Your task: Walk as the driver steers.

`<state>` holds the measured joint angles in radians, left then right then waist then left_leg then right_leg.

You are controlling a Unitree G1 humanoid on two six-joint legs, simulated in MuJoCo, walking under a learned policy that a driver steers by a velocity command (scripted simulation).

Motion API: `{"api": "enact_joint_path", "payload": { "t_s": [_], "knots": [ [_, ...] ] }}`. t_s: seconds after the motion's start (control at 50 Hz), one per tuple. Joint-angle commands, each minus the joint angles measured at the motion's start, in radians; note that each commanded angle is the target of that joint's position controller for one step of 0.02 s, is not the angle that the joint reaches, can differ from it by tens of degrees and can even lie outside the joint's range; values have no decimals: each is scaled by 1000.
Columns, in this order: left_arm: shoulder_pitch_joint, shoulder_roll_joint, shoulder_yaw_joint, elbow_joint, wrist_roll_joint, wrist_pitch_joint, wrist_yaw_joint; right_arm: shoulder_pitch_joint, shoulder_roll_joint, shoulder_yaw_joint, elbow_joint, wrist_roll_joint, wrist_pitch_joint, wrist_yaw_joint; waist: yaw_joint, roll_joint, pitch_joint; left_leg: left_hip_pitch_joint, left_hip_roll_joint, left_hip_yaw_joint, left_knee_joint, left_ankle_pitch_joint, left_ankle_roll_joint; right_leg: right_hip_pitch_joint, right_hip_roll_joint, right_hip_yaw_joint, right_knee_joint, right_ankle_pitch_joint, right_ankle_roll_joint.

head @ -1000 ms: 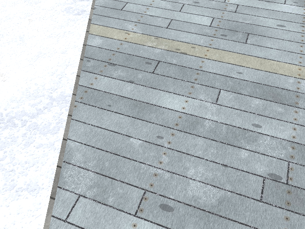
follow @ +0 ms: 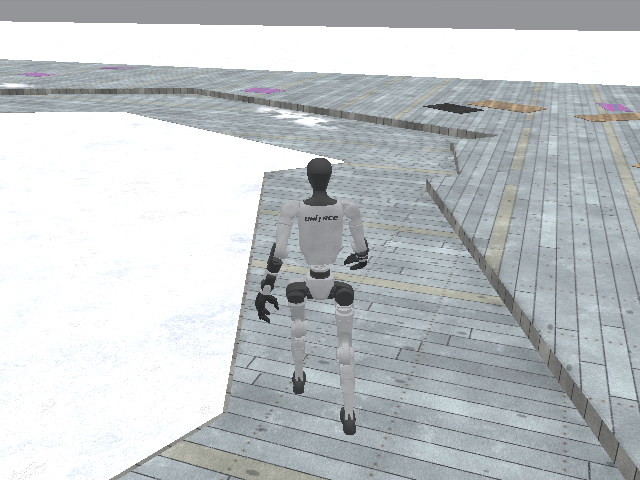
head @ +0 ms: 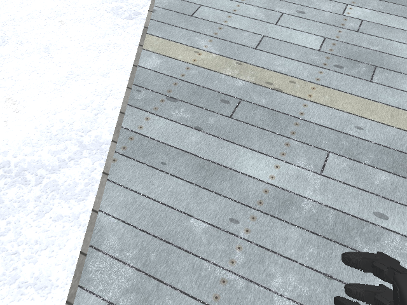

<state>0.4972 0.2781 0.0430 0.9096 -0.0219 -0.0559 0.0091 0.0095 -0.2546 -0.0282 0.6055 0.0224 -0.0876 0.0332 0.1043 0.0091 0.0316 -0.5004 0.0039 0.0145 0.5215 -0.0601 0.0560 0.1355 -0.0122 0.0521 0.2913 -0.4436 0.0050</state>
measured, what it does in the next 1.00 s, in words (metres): walks ahead, turning right: right foot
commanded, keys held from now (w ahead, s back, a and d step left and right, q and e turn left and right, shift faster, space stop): w+e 0.80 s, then no key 0.20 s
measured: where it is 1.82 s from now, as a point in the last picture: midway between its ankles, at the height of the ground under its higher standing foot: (293, 261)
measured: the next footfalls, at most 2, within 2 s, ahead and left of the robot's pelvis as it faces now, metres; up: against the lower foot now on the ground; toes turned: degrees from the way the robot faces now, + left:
right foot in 0.56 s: +0.42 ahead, -0.18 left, +0.00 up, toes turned -20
left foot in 1.04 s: +0.75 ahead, -0.13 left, +0.00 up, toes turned -32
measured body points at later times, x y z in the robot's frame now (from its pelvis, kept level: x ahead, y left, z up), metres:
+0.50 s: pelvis +0.25 -0.02 +0.01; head +0.27 -0.04 +0.46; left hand +0.49 +0.17 -0.08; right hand +0.21 -0.30 -0.13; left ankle +0.14 +0.12 -0.72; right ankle +0.38 -0.18 -0.69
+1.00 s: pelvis +0.51 -0.13 +0.02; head +0.53 -0.16 +0.46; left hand +0.70 +0.10 -0.09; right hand +0.59 -0.44 -0.08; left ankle +0.73 -0.10 -0.69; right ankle +0.39 -0.17 -0.72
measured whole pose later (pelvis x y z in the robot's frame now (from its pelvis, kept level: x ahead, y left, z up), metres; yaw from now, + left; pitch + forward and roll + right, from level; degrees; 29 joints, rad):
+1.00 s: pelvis +0.51 -0.13 +0.02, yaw -29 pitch +2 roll -1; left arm 0.33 0.29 0.06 0.73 -0.01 -0.03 0.03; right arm 0.04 -0.28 -0.04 0.73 -0.01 -0.10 0.03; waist 0.07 0.05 0.04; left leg -0.56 0.01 -0.05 0.50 0.11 -0.02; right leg -0.08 0.11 0.14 0.40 -0.34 -0.07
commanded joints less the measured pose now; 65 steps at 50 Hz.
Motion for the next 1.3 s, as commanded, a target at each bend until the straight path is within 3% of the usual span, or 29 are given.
{"api": "enact_joint_path", "payload": {
  "t_s": [0.02, 0.04, 0.06, 0.08, 0.1, 0.12, 0.18, 0.26, 0.42, 0.5, 0.56, 0.58, 0.6, 0.62, 0.64, 0.66, 0.74, 0.84, 0.94, 1.02, 1.04, 1.06, 1.08, 1.1, 1.12, 1.14, 1.18, 1.22, 1.3],
  "knots": [
    [-57, 102, 10, -100, 37, -6, 2, 438, -252, -100, 37, -15, 4, -34, -278, 43, -281, 749, 203, -235, 20, -95, 106, -465, -79, 16, 603, 548, -72],
    [86, -13, -19, -105, 4, -19, 1, 456, -285, -96, 52, -32, 2, -18, -190, 325, -423, 912, 419, -729, -179, -426, 232, -728, 73, 54, 909, -125, -34],
    [-4, 116, 13, -99, -26, -26, -2, 406, -181, -72, 48, -22, -3, -16, -213, 196, -280, 776, 382, -744, -275, -577, 182, -817, 18, 118, 1011, -93, -41],
    [-102, 153, 29, -131, -39, -27, -3, 330, -149, -60, 53, -12, -7, -19, -193, 141, -134, 638, 361, -576, -285, -518, 146, -861, -25, 86, 1011, 7, -49],
    [-158, 135, 26, -125, -11, -28, -2, 293, -128, -52, 59, -21, -8, -14, -178, 50, -59, 489, 286, -369, -265, -224, 98, -777, -77, 82, 951, 62, -57],
    [-129, 113, 29, -137, -9, -23, 0, 238, -130, -56, 64, -31, -12, -12, -120, 114, -66, 430, 284, -347, -315, -240, 127, -765, -92, 68, 928, 129, -43],
    [-95, 71, 30, -113, -19, 23, 2, 174, -80, -49, 89, -29, -41, -12, -74, 95, -29, 291, 248, -201, -408, -179, 140, -690, -130, 62, 915, 169, -21],
    [-200, 67, 33, -164, 0, 31, 7, 205, -131, -68, 137, -37, -50, -23, -87, 34, 29, 328, 268, -88, -446, -83, 155, -831, -135, 100, 784, 315, 4],
    [-446, 35, 11, -272, 1, 10, -48, 297, -189, -82, 195, -16, -10, -40, -183, 3, 86, 495, 271, 120, -414, 48, 115, -851, -114, -34, 405, 481, -21],
    [-464, 66, 23, -327, 0, 14, -67, 304, -224, -94, 208, 1, 22, -39, -160, 38, 58, 609, 293, 167, -273, 351, 80, -791, -55, -112, 340, 311, -81],
    [-114, 194, 97, -255, -5, 27, -49, 271, -226, -87, 189, 5, 40, -50, 40, 40, -161, 460, 220, 235, 245, 650, 4, -263, 81, -159, 271, 303, -173],
    [-14, 319, 132, -236, -8, 35, -27, 330, -128, -53, 143, -32, 27, -47, 24, -178, -266, 61, 123, 231, 624, 76, -62, 113, -156, 249, 255, 262, -299],
    [-44, 335, 121, -275, -6, 18, -33, 336, -72, -24, 111, -33, -13, -35, -28, -242, -420, -197, -55, -4, 859, -545, -89, 280, -330, 788, 52, 72, -451],
    [-53, 238, 91, -277, 5, 3, -43, 206, -175, -50, 93, 10, -39, -24, 29, -103, -355, -306, 4, -113, 893, -482, -61, 250, -316, 711, -13, 71, -380],
    [-92, 205, 80, -270, 9, -7, -44, 163, -173, -48, 74, 24, -53, -22, 3, -83, -222, -330, 44, -97, 831, -388, -38, 116, -284, 561, -8, 146, -338],
    [-167, 168, 68, -278, 4, -7, -44, 152, -160, -47, 89, -3, -54, -33, -44, 11, -130, -275, 90, -88, 739, -311, -31, -40, -224, 422, -9, 262, -287],
    [-255, 145, 59, -314, 16, -15, -26, 216, -149, -55, 106, -33, -17, -33, -129, -49, -94, -105, 120, -82, 586, -190, -84, -290, -146, 262, -65, 521, -293],
    [-195, 165, 62, -279, 11, -7, 4, 56, -102, -36, 63, -37, -8, -33, -83, -76, -29, -106, 62, -53, 231, 49, -133, -346, -81, 144, -45, 653, -238],
    [-132, 157, 58, -228, 9, 11, 20, -26, -105, -33, 47, -30, -28, -5, -38, -110, -49, 12, -1, -48, 12, 232, -93, -296, -100, 163, 37, 664, -181],
    [-189, 131, 51, -222, 16, 20, 25, 104, -150, -55, 84, -48, -44, 0, -118, -121, -90, 134, -5, -50, -100, 194, -19, -201, -109, 217, 228, 753, -140],
    [-185, 108, 43, -233, 22, 20, 22, 158, -181, -61, 94, -63, -51, -5, -137, -69, -153, 288, 50, -76, -107, 453, 8, -235, -43, 192, 353, 703, -103],
    [-76, 63, 26, -237, 31, 15, 19, 204, -233, -67, 88, -87, -51, -10, -101, 99, -293, 600, 243, -264, -13, 810, 131, -429, 42, 171, 590, 364, -46],
    [35, 59, 15, -199, 20, 21, 15, 251, -154, -50, 115, -68, -31, -9, -103, 268, -425, 750, 403, -491, -28, 839, 288, -567, 111, 132, 830, -226, 18],
    [11, 144, 33, -193, 9, 33, 12, 243, -116, -35, 112, -32, -17, 0, -115, 158, -390, 674, 391, -542, -78, 571, 279, -613, 73, 177, 903, -265, 32],
    [-83, 164, 43, -204, 3, 51, 17, 189, -110, -32, 105, -22, -3, 0, -120, 90, -285, 581, 350, -484, -110, 350, 234, -654, 45, 152, 948, -215, 53],
    [-146, 157, 43, -214, 8, 73, 22, 130, -89, -19, 102, -29, 10, 2, -111, 47, -191, 448, 303, -419, -168, 174, 195, -660, 19, 114, 892, -177, 63],
    [-159, 112, 36, -219, 17, 105, 31, 43, -98, -18, 103, -39, 30, -3, -68, 113, -96, 250, 230, -329, -240, -39, 145, -560, -31, 69, 677, -114, 70],
    [-142, 70, 25, -193, 23, 104, 36, 34, -115, -25, 113, -49, 42, -11, -71, 146, -98, 182, 174, -240, -257, -16, 133, -438, -12, 12, 529, -66, 66],
    [-134, 53, 22, -157, 32, 93, 28, 34, -113, -21, 138, -27, 52, -23, -59, 110, -148, 170, 164, -193, -229, -154, 119, -264, -3, -22, 251, 236, 30]
  ]
}}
